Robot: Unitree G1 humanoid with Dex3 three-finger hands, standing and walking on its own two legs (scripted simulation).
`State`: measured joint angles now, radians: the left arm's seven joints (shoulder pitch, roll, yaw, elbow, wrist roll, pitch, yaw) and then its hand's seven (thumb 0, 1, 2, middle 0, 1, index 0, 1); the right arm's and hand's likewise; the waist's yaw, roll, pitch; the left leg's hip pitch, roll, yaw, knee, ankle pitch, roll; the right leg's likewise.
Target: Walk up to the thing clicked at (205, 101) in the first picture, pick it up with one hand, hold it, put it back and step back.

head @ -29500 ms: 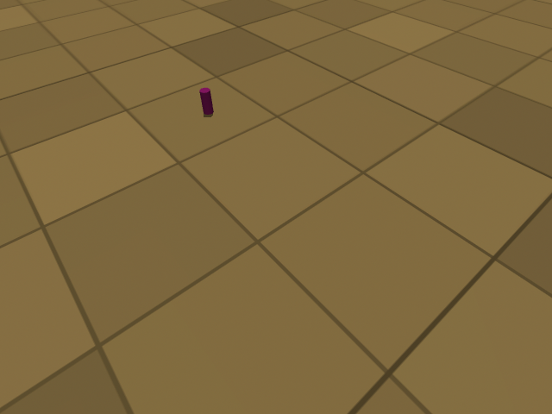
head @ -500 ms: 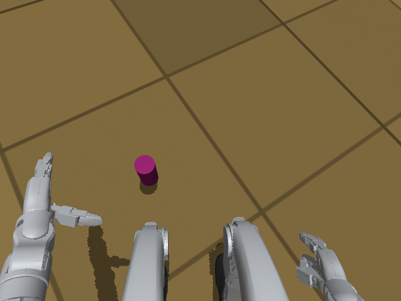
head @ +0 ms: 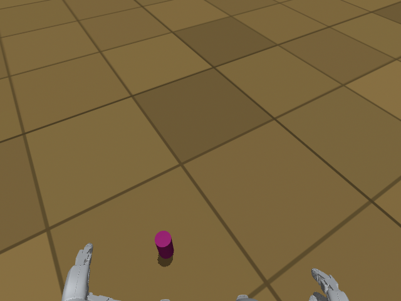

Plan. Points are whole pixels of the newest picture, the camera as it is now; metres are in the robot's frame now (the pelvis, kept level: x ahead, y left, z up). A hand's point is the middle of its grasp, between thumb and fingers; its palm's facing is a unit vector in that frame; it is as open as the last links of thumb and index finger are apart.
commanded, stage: home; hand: left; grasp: from the side
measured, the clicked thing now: (164, 245) +0.46 +0.14 -0.62
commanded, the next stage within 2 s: stand in 1.72 s
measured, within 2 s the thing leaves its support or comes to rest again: neither
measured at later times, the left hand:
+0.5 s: hand (109, 295) +0.18 +0.18 -0.04, palm faces +0.11 -0.95 -0.28, open 17.4 cm
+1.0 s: hand (112, 298) +0.17 +0.17 -0.04, palm faces +0.11 -0.95 -0.28, open 17.5 cm
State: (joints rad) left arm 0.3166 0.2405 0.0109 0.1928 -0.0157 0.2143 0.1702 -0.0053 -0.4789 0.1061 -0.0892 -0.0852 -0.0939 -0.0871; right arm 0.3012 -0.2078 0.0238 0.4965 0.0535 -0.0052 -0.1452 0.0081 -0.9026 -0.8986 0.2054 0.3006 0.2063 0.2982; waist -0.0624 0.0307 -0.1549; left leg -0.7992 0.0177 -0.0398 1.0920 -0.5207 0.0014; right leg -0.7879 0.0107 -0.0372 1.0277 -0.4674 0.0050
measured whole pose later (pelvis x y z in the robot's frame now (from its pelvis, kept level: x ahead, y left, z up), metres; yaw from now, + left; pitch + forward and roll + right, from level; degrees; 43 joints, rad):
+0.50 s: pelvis +0.01 -0.01 +0.02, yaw +1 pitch +8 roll -2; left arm 0.47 0.20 -0.02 0.00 -0.01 0.25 0.15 -0.01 -0.52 0.07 -0.05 -0.05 -0.06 -0.05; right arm 0.27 -0.21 0.03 0.48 0.02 -0.11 -0.17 0.01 -0.90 -0.90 0.21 0.30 0.21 0.30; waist -0.03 0.03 -0.11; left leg -0.62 0.01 -0.05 0.98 -0.50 -0.01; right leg -0.60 0.01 -0.05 0.92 -0.46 0.00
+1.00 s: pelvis +0.01 -0.01 +0.02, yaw +1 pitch +7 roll -2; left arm 0.46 0.20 -0.02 0.02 -0.01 0.25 0.14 -0.01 -0.54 0.06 -0.05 -0.05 -0.06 -0.05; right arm 0.28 -0.21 0.02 0.50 0.01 -0.11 -0.17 0.01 -0.90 -0.90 0.21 0.30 0.21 0.30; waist -0.03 0.03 -0.10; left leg -0.60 0.02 -0.05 0.96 -0.48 -0.01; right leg -0.59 0.01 -0.05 0.91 -0.45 -0.01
